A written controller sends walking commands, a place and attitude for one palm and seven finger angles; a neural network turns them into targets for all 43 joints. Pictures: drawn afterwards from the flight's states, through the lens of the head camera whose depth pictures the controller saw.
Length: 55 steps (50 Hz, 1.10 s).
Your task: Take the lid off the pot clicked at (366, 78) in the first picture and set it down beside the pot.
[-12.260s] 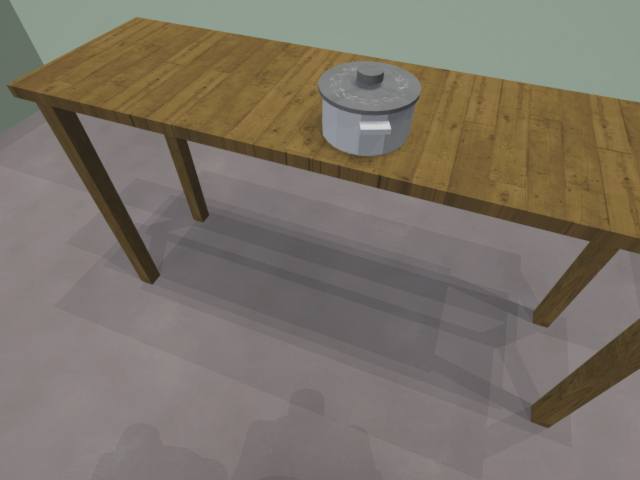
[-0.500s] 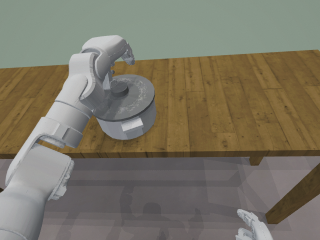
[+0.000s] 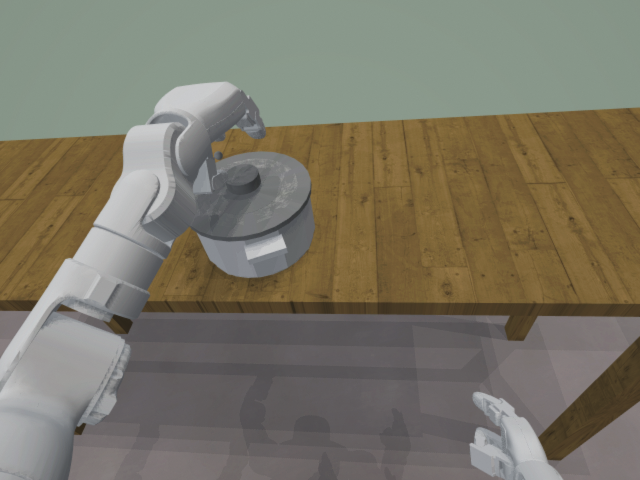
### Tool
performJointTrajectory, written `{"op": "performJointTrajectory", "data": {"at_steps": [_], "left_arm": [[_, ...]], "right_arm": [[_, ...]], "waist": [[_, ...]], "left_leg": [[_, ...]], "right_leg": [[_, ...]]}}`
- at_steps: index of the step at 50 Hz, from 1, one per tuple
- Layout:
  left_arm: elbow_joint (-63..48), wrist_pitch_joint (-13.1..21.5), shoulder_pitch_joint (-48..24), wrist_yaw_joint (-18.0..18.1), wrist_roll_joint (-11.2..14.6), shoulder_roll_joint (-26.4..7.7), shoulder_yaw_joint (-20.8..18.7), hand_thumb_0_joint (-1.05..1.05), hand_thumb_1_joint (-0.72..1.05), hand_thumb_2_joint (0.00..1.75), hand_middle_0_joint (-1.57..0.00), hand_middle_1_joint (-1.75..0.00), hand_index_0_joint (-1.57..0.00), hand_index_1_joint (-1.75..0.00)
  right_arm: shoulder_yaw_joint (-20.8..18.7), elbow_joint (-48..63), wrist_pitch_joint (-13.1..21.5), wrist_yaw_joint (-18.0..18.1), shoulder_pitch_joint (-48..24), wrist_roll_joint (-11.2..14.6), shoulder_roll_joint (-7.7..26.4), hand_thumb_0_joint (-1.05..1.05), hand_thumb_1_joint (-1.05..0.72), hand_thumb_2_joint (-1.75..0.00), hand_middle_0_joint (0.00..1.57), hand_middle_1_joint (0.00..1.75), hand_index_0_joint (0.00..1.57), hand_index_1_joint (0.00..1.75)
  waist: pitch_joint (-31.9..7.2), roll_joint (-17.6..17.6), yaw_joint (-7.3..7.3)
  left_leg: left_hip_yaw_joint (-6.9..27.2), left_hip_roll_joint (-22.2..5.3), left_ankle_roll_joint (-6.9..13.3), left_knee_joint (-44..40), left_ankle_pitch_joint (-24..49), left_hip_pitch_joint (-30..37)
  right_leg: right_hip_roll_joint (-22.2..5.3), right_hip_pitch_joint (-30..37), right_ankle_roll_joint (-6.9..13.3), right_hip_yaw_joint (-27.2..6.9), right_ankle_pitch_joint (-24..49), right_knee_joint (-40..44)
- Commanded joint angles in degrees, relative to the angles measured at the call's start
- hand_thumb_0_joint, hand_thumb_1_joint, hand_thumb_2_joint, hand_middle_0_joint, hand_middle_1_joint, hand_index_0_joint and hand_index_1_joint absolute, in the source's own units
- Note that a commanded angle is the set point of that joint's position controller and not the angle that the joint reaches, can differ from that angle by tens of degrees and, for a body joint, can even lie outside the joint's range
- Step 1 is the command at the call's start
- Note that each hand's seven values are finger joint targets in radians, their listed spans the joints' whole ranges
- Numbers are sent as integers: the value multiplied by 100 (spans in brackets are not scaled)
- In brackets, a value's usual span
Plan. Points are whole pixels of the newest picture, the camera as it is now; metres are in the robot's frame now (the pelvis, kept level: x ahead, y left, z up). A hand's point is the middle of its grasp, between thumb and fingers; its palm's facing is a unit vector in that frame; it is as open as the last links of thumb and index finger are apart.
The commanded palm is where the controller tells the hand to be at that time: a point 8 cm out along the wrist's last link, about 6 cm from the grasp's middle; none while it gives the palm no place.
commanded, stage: lower the open fingers around the knob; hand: left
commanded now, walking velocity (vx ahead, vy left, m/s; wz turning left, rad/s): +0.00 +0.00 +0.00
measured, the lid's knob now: (242, 179) +0.47 +0.13 +0.15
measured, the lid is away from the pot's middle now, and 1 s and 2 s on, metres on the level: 0.00 0.00 0.00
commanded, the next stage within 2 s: close the fingers and squeeze the knob in 0.88 s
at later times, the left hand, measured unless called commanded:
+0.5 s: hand (233, 176) +0.42 +0.12 +0.19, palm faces -0.21 -0.05 -0.98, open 10.2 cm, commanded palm +0.40 +0.14 +0.25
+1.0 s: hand (227, 184) +0.44 +0.14 +0.17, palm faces -0.25 -0.07 -0.97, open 10.2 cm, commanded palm +0.42 +0.15 +0.23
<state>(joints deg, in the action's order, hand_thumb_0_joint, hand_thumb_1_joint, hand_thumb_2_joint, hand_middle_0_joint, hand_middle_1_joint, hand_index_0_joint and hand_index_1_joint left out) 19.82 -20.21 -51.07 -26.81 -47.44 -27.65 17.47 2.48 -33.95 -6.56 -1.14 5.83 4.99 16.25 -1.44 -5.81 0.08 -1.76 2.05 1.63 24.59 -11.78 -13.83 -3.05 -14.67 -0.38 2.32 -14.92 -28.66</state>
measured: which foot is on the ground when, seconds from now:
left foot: down 0.00-1.00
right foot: down 0.00-1.00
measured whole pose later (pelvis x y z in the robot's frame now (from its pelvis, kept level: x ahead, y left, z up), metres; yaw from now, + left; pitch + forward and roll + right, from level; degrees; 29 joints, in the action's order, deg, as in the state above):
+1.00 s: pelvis +0.00 +0.00 +0.00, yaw -1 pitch +2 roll +1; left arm 31.1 -18.6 -50.2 -24.3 -47.8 -25.4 17.4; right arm 1.9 -35.1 -6.0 0.1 9.3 4.7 16.3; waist -1.1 -4.9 -2.1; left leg -2.2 1.8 1.9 24.6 -12.2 -14.1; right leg -2.7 -14.7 -0.6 1.8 -14.5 -27.6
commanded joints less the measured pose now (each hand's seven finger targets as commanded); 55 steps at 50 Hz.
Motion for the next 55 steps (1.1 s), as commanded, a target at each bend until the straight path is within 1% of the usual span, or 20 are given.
{"op": "performJointTrajectory", "data": {"at_steps": [1,7,8,11,12,13,15,19,22,23,24,26,28,30,33,37,42,49,50,55], "left_arm": [[-486,-20,-2503,166,-160,-1209,-846,0,-40,166,-85,-8,-85,-8],[-931,72,-2762,180,4,-1118,-728,0,-40,166,-85,-8,-85,-8],[-828,53,-2968,178,-153,-1239,-760,0,-40,166,-85,-8,-85,-8],[-327,32,-3043,189,-168,-1162,-690,0,-40,166,-85,-8,-85,-8],[-511,93,-2938,215,-12,-1106,-702,0,-40,166,-85,-8,-85,-8],[-459,109,-3006,225,-158,-1191,-731,0,-40,166,-85,-8,-85,-8],[-455,108,-3160,228,-150,-857,-462,0,-40,166,-85,-8,-85,-8],[-82,128,-2937,280,-170,-1128,-765,0,-40,166,-85,-8,-85,-8],[-396,222,-2784,322,-67,-1124,-834,0,-40,166,-85,-8,-85,-8],[-159,206,-2623,330,-172,-1224,-923,0,-40,166,-85,-8,-85,-8],[390,164,-2355,327,-171,-1168,-895,0,-40,166,-85,-8,-85,-8],[343,178,-2294,322,-145,-1168,-899,0,-40,166,-85,-8,-85,-8],[-205,244,-2389,329,-142,-1159,-869,0,-40,166,-85,-8,-85,-8],[-125,199,-2495,323,-146,-925,-640,0,-40,166,-85,-8,-85,-8],[-389,234,-2828,385,-166,-1329,-956,0,-40,166,-85,-8,-85,-8],[33,217,-2157,393,-37,-1003,-812,0,-40,166,-85,-8,-85,-8],[70,213,-2528,468,-126,-1196,-887,0,-40,166,-85,-8,-85,-8],[446,169,-2614,441,-210,-891,-604,0,-40,166,-85,-8,-85,-8],[424,160,-2676,434,-212,-947,-640,0,-27,132,-81,-8,-81,-8],[268,152,-2808,398,-236,-879,-589,0,-21,131,-84,-8,-84,-8]], "right_arm": [[-169,875,225,37,-730,15,509,0,-90,-90,20,30,20,30],[-217,940,234,71,-755,26,533,0,-90,-90,20,30,20,30],[-179,883,256,85,-687,0,466,0,-90,-90,20,30,20,30],[-165,788,262,133,-624,9,502,0,-90,-90,20,30,20,30],[-218,829,282,114,-608,13,554,0,-90,-90,20,30,20,30],[-175,812,299,126,-587,-7,482,0,-90,-90,20,30,20,30],[-200,805,326,113,-575,3,459,0,-90,-90,20,30,20,30],[-227,739,310,113,-445,-31,530,0,-90,-90,20,30,20,30],[-281,803,357,87,-422,-51,588,0,-90,-90,20,30,20,30],[-247,773,369,95,-382,-61,515,0,-90,-90,20,30,20,30],[-237,715,332,108,-330,-45,565,0,-90,-90,20,30,20,30],[-251,754,320,116,-314,-20,591,0,-90,-90,20,30,20,30],[-268,858,323,87,-381,-25,568,0,-90,-90,20,30,20,30],[-279,825,318,100,-349,-19,558,0,-90,-90,20,30,20,30],[-309,764,376,122,-214,-51,577,0,-90,-90,20,30,20,30],[-341,744,334,104,-213,-28,652,0,-90,-90,20,30,20,30],[-327,681,315,134,-178,-39,656,0,-90,-90,20,30,20,30],[-285,674,294,148,-167,-32,587,0,-90,-90,20,30,20,30],[-279,661,289,149,-156,-16,589,0,-90,-90,20,30,20,30],[-289,666,301,142,-118,-39,587,0,-90,-90,20,30,20,30]], "waist": [[-1712,1032,-32],[-1961,758,-136],[-2052,756,-102],[-1680,879,-139],[-1812,723,-161],[-2003,723,-107],[-1877,663,-172],[-1830,943,-130],[-2101,659,-99],[-2085,885,-54],[-1642,1087,-97],[-1559,1137,-77],[-1963,946,-73],[-1816,874,-157],[-2152,799,-147],[-1812,768,-167],[-1862,692,-202],[-1766,826,-248],[-1793,931,-242],[-2009,778,-257]], "left_leg": [[103,85,175,-146,1064,534],[151,97,215,-45,1013,789],[133,109,199,-111,967,770],[160,101,186,-191,754,595],[179,117,206,-121,758,678],[174,118,193,-177,800,712],[202,108,188,-179,836,796],[185,97,210,-212,774,613],[210,109,224,-170,1045,754],[180,107,223,-191,1058,680],[133,88,211,-226,846,441],[103,81,213,-270,739,401],[106,87,223,-232,965,595],[115,85,238,-212,958,653],[187,88,264,-189,1137,819],[154,81,249,-145,1080,723],[170,68,249,-147,1116,737],[152,69,232,-163,1066,674],[175,59,220,-195,1045,667],[186,67,226,-126,1361,851]], "right_leg": [[224,573,200,0,1598,302],[235,531,221,-16,1506,315],[251,599,204,-33,1437,295],[261,436,203,14,1254,343],[247,488,219,-10,1293,360],[264,590,217,-25,1264,311],[276,432,230,17,1267,323],[283,587,215,-10,1321,364],[258,780,247,-32,1597,325],[272,847,216,-52,1613,311],[282,674,193,-13,1482,374],[274,650,173,-17,1389,408],[258,835,185,-62,1593,350],[286,652,192,-24,1574,373],[313,816,204,-52,1717,346],[308,604,223,1,1645,394],[314,595,240,-1,1671,390],[326,501,223,8,1656,379],[324,520,216,18,1630,372],[332,541,234,19,1885,317]]}}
